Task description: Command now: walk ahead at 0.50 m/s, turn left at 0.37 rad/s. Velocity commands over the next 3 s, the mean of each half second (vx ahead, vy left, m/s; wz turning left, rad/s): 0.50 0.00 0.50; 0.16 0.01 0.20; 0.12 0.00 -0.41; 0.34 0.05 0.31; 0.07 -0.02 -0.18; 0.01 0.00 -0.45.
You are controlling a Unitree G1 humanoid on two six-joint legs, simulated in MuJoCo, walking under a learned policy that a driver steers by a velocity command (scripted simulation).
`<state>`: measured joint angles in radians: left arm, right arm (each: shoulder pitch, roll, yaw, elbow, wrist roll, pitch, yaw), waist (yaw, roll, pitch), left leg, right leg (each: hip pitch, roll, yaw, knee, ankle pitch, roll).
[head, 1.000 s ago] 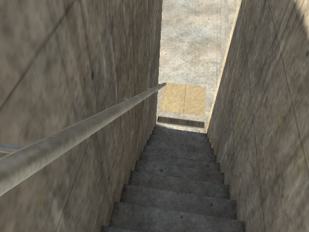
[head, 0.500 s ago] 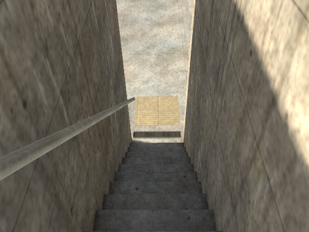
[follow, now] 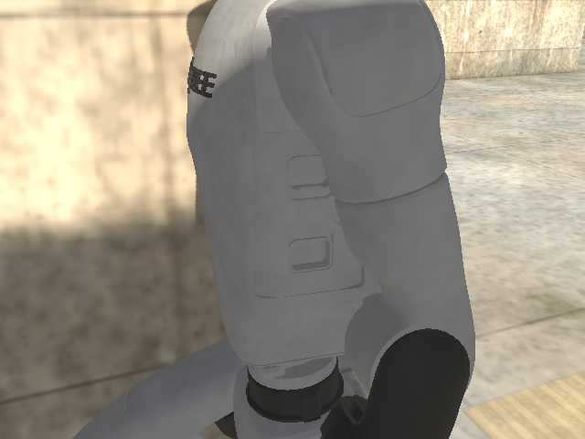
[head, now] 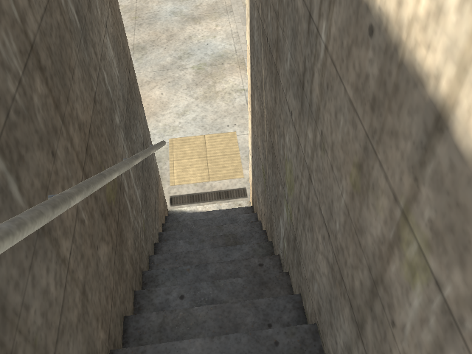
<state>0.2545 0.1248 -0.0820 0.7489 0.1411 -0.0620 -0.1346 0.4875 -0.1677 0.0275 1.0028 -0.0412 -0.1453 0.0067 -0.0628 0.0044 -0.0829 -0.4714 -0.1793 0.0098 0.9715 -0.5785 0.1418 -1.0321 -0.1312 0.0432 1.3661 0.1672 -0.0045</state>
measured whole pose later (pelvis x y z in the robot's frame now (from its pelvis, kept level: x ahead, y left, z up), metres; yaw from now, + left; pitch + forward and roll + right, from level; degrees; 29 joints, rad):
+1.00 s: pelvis +0.38 +0.08 -0.35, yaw +21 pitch +3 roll +0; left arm 0.28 0.21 -0.01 0.80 -0.01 0.04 -0.04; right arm 0.24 -0.22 -0.01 0.90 -0.09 -0.11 0.00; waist 0.04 -0.05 0.03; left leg -0.46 0.13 0.20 0.63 -0.21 0.03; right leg -1.01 0.00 0.03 1.84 -0.17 0.08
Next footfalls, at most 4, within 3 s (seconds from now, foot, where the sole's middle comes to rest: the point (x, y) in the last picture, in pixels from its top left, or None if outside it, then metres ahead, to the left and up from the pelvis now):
0.18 right None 0.24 -0.15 -0.91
0.74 left None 0.43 0.25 -1.11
1.20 right None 0.49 -0.06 -1.11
1.90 left None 0.69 0.12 -1.31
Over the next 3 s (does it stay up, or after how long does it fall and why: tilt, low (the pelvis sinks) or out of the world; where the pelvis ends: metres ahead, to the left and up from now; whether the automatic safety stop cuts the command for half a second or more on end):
stays up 0.91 0.07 -0.76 its command is cut before an obstacle after 0.6 s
